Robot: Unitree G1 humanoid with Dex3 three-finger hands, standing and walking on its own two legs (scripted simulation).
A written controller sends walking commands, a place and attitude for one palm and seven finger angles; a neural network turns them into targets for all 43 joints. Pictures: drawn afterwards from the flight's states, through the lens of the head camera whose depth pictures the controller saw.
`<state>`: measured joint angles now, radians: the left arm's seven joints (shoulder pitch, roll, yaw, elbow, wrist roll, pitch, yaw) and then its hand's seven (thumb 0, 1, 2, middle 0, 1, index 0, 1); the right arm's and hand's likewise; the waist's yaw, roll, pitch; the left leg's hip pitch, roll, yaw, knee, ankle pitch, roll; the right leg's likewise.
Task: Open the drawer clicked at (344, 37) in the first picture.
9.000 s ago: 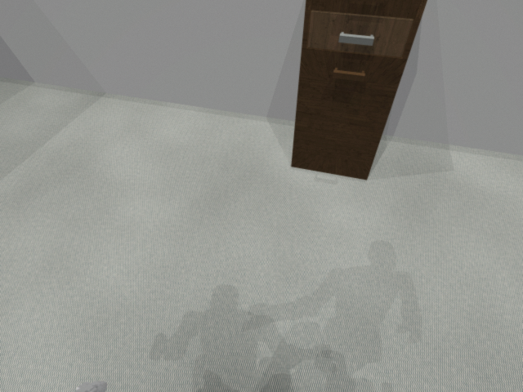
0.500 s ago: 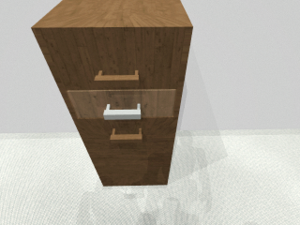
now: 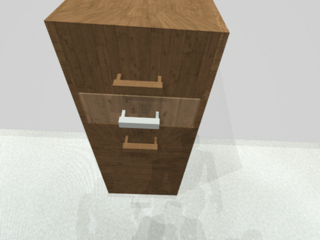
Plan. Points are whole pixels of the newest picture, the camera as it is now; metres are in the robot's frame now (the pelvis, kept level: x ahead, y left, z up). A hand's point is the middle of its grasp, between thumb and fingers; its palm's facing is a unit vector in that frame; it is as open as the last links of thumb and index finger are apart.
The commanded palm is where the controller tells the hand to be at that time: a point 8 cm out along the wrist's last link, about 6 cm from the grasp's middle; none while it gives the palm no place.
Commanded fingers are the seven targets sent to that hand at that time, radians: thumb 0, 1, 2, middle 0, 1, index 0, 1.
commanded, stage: come to a stop and stand still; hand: left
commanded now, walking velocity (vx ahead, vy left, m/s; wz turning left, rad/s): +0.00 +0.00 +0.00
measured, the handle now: (139, 118) +0.49 +0.10 -0.01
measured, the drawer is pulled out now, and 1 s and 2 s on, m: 0.00 0.00 0.00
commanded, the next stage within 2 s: look again from close up in 0.22 s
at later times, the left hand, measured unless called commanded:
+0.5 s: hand out of the picture +0.02 +0.19 -0.18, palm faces +0.00 -0.98 -0.19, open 7.4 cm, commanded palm none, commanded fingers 0.00 0.90 0.90 -0.20 -0.30 -0.20 -0.30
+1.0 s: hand out of the picture +0.00 +0.18 -0.18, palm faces +0.00 -0.98 -0.18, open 7.4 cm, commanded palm none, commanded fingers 0.00 0.90 0.90 -0.20 -0.30 -0.20 -0.30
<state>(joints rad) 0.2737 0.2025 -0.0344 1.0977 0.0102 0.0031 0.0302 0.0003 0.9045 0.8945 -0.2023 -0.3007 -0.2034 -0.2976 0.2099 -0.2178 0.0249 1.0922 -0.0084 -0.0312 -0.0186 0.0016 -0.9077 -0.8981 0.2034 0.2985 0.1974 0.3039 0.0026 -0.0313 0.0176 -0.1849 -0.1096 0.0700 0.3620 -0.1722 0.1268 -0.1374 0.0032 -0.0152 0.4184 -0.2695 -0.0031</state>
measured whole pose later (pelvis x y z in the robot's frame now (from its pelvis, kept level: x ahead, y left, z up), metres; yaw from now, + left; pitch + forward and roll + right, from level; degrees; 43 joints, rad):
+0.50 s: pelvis +0.02 +0.01 +0.00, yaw +0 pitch -1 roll +0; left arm 0.26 0.19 -0.02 1.11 0.01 0.01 0.04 0.00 0.90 0.89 -0.20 -0.30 -0.20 -0.30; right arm 0.24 -0.17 0.03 1.15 -0.01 -0.03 -0.03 0.00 -0.91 -0.90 0.20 0.30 0.20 0.30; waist 0.00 -0.04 0.03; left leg -0.15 -0.13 0.07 0.35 -0.19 0.14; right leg -0.11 -0.01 -0.01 0.42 -0.30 0.01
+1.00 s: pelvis +0.01 +0.00 +0.00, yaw +0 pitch -1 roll +0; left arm 0.29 0.18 -0.02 1.13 0.01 0.01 0.04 0.00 0.91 0.89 -0.20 -0.30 -0.20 -0.30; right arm 0.26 -0.16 0.02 1.16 0.00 -0.03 -0.04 0.00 -0.91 -0.90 0.20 0.30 0.20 0.30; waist 0.00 -0.04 0.02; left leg -0.15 -0.13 0.07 0.31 -0.16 0.13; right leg -0.12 -0.02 -0.01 0.41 -0.28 0.01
